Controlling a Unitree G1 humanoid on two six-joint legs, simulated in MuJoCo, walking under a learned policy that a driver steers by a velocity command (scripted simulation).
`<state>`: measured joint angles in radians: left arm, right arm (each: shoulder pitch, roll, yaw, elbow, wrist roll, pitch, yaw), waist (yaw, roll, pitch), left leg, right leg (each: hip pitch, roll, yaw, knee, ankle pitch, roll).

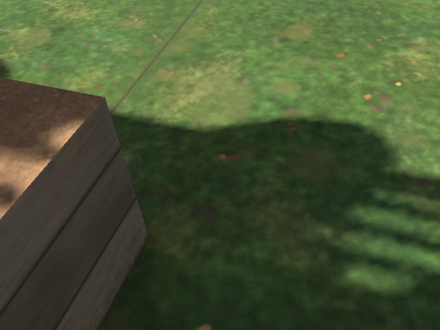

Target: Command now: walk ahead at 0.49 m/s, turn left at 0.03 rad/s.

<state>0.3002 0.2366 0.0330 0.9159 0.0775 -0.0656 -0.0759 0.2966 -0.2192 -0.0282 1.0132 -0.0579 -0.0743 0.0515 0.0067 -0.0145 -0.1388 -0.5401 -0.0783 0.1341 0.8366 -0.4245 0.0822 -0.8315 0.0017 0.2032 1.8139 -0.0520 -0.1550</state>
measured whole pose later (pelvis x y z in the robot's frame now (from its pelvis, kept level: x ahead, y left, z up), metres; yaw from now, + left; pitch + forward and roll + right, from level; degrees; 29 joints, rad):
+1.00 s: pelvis +0.55 -0.03 +0.04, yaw +1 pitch +2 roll +0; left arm 0.27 0.24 0.07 0.96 -0.03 -0.10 0.02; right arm 0.14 -0.22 -0.07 0.88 0.00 -0.09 0.01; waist 0.02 -0.03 0.01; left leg -0.36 -0.03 0.08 0.47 -0.15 0.07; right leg -0.45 -0.03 0.04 1.21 -0.36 -0.04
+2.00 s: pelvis +1.10 -0.17 +0.03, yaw -31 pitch +3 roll +1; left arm 0.36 0.27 0.09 0.79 -0.03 -0.05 0.02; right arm 0.04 -0.24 -0.06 0.75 -0.01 -0.14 0.02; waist 0.05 -0.03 0.01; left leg -0.45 -0.05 0.00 0.54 -0.13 0.03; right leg -0.23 0.11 0.20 0.98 -0.50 -0.05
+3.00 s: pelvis +1.23 -0.26 +0.05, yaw -8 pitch +2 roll -4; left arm 0.09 0.31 0.10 0.80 0.00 0.07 0.08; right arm 0.20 -0.29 -0.05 0.67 -0.01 0.04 -0.03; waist -0.02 -0.03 0.06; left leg -0.39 -0.01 -0.09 0.50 -0.15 0.03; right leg -0.60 0.06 0.04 1.29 -0.39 0.05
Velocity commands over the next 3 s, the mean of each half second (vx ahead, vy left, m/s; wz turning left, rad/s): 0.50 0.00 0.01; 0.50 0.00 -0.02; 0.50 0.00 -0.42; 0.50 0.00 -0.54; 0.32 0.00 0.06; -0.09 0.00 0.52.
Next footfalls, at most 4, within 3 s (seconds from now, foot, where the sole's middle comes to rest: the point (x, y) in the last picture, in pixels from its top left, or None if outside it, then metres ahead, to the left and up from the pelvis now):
0.30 right None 0.36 -0.18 -0.73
0.86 left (224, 294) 0.64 0.06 -0.73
1.46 right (300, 217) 0.92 -0.21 -0.73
1.94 left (272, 149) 1.27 -0.14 -0.73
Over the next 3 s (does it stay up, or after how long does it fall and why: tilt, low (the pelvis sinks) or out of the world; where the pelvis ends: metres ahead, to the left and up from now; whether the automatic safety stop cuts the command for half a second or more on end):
stays up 1.23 -0.26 0.05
